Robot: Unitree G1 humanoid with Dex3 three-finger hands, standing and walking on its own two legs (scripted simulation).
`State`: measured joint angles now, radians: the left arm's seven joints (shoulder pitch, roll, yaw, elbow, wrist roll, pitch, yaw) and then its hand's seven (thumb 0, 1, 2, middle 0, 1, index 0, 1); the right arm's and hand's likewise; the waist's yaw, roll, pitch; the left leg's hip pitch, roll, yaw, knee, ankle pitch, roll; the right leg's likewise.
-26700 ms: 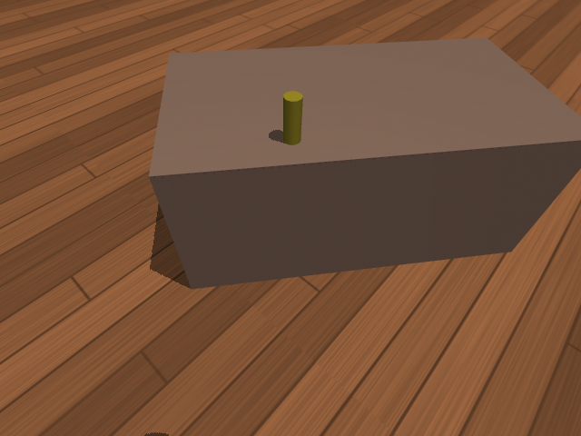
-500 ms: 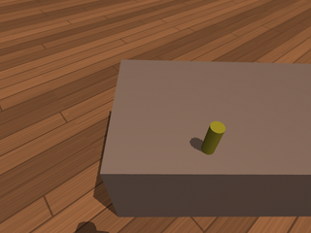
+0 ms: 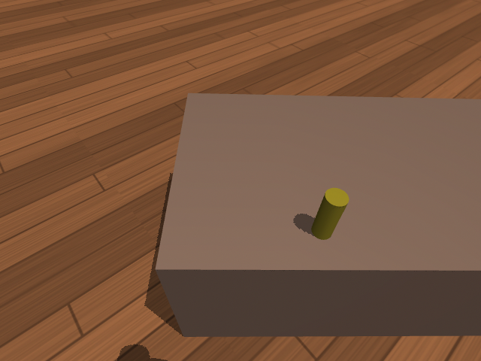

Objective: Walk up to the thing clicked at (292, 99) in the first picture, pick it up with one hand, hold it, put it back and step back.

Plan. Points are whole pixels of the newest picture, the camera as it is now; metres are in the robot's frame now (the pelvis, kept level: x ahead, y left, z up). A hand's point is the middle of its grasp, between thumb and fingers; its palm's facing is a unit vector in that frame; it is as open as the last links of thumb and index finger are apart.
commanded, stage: stand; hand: right
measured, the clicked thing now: (328, 215) +0.46 -0.21 -0.11
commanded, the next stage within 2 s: step back in 0.62 s
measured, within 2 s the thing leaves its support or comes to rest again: neither
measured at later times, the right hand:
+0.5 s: hand out of the picture +0.07 -0.25 -0.16, palm faces -0.02 +0.94 -0.34, open 7.4 cm
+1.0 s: hand out of the picture +0.03 -0.28 -0.17, palm faces +0.00 +0.91 -0.41, open 7.4 cm
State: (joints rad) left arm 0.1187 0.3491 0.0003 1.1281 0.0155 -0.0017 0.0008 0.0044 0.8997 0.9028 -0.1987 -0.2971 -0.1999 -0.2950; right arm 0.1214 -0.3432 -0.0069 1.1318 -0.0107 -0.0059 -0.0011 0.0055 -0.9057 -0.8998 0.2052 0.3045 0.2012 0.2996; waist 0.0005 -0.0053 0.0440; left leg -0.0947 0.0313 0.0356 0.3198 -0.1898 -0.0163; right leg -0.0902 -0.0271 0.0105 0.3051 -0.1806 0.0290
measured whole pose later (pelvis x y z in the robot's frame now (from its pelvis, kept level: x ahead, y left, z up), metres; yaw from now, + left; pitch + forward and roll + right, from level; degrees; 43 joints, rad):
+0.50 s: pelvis +0.00 +0.00 +0.00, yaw +0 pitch -2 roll +0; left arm 0.12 0.35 0.00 1.12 0.02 0.00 0.00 0.00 0.90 0.90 -0.20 -0.30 -0.20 -0.29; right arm 0.12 -0.35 -0.01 1.13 -0.01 -0.01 0.00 0.01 -0.91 -0.90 0.21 0.30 0.20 0.30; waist 0.00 0.00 0.04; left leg -0.10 0.03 0.03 0.32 -0.18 -0.02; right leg -0.09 -0.03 0.01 0.31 -0.18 0.03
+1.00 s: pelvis -0.07 +0.01 -0.03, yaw +0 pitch -1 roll +0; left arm 0.06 0.39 0.04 0.91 0.05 0.05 0.01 0.01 0.90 0.90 -0.20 -0.30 -0.20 -0.30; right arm 0.09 -0.41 -0.07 0.94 0.01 0.06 0.01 0.00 -0.91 -0.90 0.20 0.30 0.20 0.30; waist 0.00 -0.02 0.17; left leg -0.37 -0.04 -0.05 0.94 -0.51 0.04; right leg -0.39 -0.04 0.03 0.62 -0.22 0.02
